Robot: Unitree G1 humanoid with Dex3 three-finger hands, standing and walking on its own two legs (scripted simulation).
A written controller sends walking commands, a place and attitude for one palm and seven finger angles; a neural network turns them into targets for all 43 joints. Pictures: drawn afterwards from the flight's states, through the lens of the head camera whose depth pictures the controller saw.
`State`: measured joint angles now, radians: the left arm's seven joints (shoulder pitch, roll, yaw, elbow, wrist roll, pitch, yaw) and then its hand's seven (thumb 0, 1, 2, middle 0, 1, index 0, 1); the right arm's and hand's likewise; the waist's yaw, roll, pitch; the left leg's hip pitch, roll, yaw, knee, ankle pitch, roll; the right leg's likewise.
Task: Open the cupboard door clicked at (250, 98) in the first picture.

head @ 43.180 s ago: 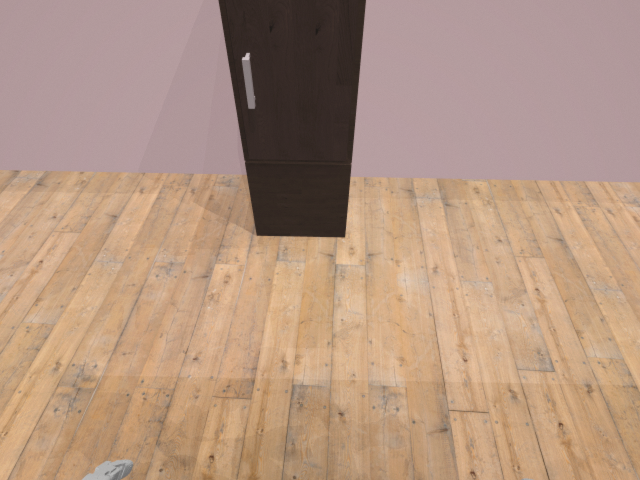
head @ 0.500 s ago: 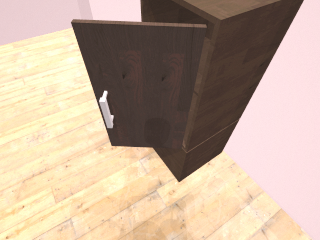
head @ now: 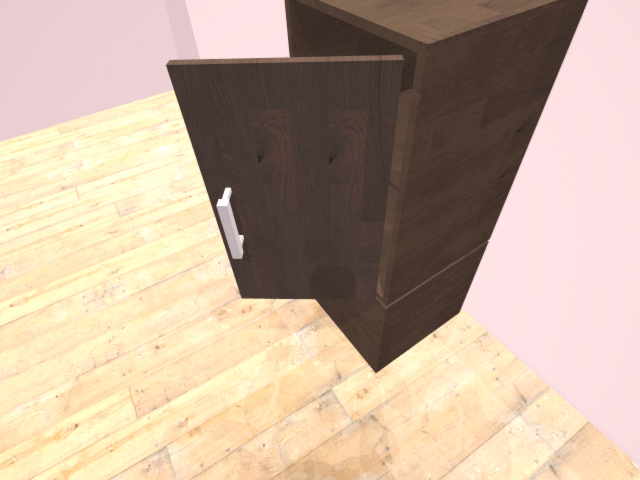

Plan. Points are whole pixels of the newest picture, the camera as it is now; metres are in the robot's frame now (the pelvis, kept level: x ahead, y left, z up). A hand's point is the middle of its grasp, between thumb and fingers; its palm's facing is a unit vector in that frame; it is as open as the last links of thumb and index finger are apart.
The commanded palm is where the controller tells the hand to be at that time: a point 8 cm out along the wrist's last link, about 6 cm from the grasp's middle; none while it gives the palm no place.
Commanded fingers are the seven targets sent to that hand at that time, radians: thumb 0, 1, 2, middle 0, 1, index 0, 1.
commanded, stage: come to a stop and stand still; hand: left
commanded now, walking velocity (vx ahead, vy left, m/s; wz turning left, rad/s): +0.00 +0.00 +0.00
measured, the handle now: (232, 224) +0.57 +0.22 -0.05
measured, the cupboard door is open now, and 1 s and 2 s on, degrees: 54 54 54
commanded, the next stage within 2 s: look again from close up in 1.08 s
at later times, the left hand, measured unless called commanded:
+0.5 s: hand out of the picture +0.02 +0.13 -0.16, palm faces +0.01 -0.98 -0.21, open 7.3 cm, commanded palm none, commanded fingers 0.00 0.90 0.90 -0.20 -0.30 -0.20 -0.30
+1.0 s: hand out of the picture +0.04 +0.12 -0.17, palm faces +0.04 -0.98 -0.22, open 7.3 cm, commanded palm none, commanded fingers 0.00 0.90 0.90 -0.20 -0.30 -0.20 -0.30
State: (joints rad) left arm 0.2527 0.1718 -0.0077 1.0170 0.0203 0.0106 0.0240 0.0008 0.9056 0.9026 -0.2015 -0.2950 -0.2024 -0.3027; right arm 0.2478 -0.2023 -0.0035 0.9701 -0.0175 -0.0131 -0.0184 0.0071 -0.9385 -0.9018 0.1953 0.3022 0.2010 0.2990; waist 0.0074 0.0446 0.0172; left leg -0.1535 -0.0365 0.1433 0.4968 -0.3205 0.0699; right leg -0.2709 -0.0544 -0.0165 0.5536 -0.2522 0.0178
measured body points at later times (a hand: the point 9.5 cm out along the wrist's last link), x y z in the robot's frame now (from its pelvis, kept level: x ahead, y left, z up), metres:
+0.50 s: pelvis +0.02 -0.04 +0.01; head +0.04 -0.06 +0.45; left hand +0.02 +0.18 -0.15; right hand +0.01 -0.26 -0.16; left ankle -0.02 +0.07 -0.73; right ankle +0.03 -0.14 -0.73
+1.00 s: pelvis +0.04 -0.06 +0.01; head +0.05 -0.07 +0.46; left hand +0.04 +0.17 -0.15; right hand +0.04 -0.28 -0.16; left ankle -0.02 +0.07 -0.73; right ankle +0.03 -0.14 -0.73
